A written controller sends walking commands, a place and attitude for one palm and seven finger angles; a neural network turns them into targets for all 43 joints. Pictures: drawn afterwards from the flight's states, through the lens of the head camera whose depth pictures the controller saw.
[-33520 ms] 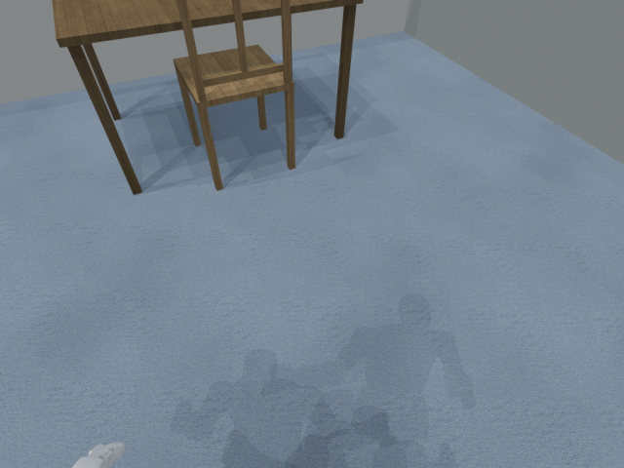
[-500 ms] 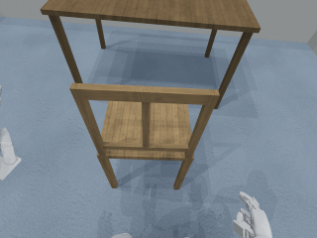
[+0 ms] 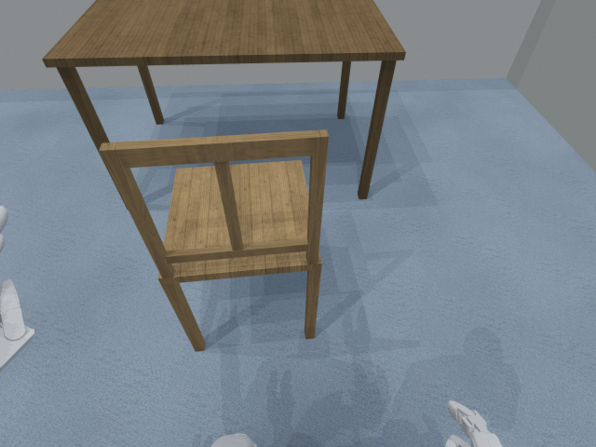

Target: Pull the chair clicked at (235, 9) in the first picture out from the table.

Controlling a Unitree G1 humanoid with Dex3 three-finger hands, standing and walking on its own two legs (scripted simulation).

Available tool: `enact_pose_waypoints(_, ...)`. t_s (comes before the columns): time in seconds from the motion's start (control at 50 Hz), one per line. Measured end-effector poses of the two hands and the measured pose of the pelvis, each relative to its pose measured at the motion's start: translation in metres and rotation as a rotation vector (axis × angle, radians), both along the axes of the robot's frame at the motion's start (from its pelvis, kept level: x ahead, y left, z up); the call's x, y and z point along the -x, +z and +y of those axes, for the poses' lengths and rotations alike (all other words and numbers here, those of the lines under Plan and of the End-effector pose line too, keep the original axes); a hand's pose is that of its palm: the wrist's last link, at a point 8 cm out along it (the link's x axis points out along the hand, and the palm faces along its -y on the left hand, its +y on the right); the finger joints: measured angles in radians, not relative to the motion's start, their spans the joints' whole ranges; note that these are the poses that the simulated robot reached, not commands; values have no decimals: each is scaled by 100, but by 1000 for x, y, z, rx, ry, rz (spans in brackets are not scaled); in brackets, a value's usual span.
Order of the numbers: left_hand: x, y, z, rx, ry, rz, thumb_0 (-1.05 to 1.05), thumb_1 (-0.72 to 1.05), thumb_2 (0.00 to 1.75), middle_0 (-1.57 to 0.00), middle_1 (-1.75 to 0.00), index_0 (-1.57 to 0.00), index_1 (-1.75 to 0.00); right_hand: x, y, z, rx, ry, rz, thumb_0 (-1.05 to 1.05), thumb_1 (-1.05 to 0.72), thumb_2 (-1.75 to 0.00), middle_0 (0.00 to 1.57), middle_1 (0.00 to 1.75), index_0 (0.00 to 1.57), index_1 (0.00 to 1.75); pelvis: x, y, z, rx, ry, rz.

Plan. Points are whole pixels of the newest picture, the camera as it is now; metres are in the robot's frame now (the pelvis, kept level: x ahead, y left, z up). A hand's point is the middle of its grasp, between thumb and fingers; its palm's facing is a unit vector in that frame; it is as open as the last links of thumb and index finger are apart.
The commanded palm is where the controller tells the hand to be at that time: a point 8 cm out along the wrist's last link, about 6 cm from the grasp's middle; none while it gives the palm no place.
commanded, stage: stop stepping back and stand still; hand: left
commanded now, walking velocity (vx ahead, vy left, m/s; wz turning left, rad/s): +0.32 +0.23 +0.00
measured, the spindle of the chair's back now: (230, 208) +0.59 +0.17 -0.08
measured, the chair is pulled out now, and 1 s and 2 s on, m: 0.57 0.57 0.57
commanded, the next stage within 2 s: let the arm hang, fingers relaxed in 0.48 s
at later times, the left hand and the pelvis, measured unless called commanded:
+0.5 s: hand out of the picture +0.14 +0.29 +0.16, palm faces +0.49 -0.76 -0.43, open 7.4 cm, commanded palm +0.09 +0.32 +0.18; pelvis -0.04 +0.01 +0.00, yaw +2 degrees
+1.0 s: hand out of the picture +0.02 +0.19 -0.17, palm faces +0.10 -0.98 -0.16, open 6.9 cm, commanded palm none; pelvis -0.04 +0.01 +0.00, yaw +5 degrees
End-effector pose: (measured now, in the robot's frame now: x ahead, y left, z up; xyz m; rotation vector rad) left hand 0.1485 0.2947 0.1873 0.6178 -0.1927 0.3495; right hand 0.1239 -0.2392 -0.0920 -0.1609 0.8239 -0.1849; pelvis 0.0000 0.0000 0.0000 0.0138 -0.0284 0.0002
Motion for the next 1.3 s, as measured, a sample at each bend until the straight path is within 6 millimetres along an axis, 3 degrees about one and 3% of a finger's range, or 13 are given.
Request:
enact_pose_waypoints(0.08,14,-7,7,32,36,-12,2,89,90,-22,-30,-21,-31,36,8,-26,81,-45,34,1,-90,-90,20,30,21,30,8,3,0,-9,15,12)
enact_pose_waypoints(0.18,26,-7,18,57,34,-123,2,89,90,-22,-30,-21,-31,54,17,-35,165,-47,25,1,-90,-90,20,30,20,30,26,-2,7,5,45,0)
enact_pose_waypoints(0.26,35,1,18,23,17,-121,2,89,90,-22,-30,-21,-30,49,26,-20,124,-42,-68,1,-90,-90,19,30,20,30,34,1,9,11,32,-6)
enact_pose_waypoints(0.36,48,12,16,-45,20,-138,2,89,90,-22,-30,-21,-30,32,11,9,26,33,-107,1,-90,-90,20,30,20,30,40,-5,6,25,40,-7)
enact_pose_waypoints(0.58,42,-20,31,122,91,-77,2,89,90,-21,-30,-21,-30,15,12,39,16,92,-72,1,-90,-90,20,30,21,30,37,-2,17,17,29,-11)
enact_pose_waypoints(0.62,28,-44,32,137,78,12,1,89,90,-21,-30,-20,-30,12,8,39,-2,117,-64,1,-90,-90,20,30,21,30,35,-2,19,17,50,11)
enact_pose_waypoints(0.7,11,-160,20,353,144,469,1,90,90,-20,-30,-19,-30,14,-18,37,-30,137,53,1,-90,-90,20,30,21,30,34,-7,20,0,60,40)
enact_pose_waypoints(0.76,37,-244,-18,492,145,841,1,91,90,-20,-30,-19,-30,28,-28,35,-47,113,133,1,-90,-90,20,30,21,30,35,-6,18,13,60,32)
enact_pose_waypoints(0.84,97,-314,-76,659,112,1181,2,91,90,-20,-30,-19,-30,63,-28,30,-20,85,261,0,-90,-90,20,30,20,30,34,-4,13,9,67,13)
enact_pose_waypoints(0.9,115,-325,-78,753,189,1171,-5,98,90,-21,-30,-20,-30,93,-26,24,15,89,380,0,-90,-90,20,30,20,30,36,-1,8,19,83,7)
enact_pose_waypoints(1.06,170,-323,-50,660,306,1342,-3,96,90,-21,-30,-20,-30,148,-37,16,0,37,530,0,-91,-90,20,30,20,30,42,4,8,28,81,-4)
enact_pose_waypoints(1.18,210,-314,-40,624,402,1429,-1,93,90,-20,-30,-20,-30,171,-49,26,-61,35,581,0,-91,-90,20,30,20,30,44,5,7,21,76,-6)
enact_pose_waypoints(1.3,231,-316,-54,644,423,1473,0,92,90,-20,-30,-19,-30,179,-54,35,-99,36,598,0,-91,-90,20,30,20,30,45,5,3,16,69,-12)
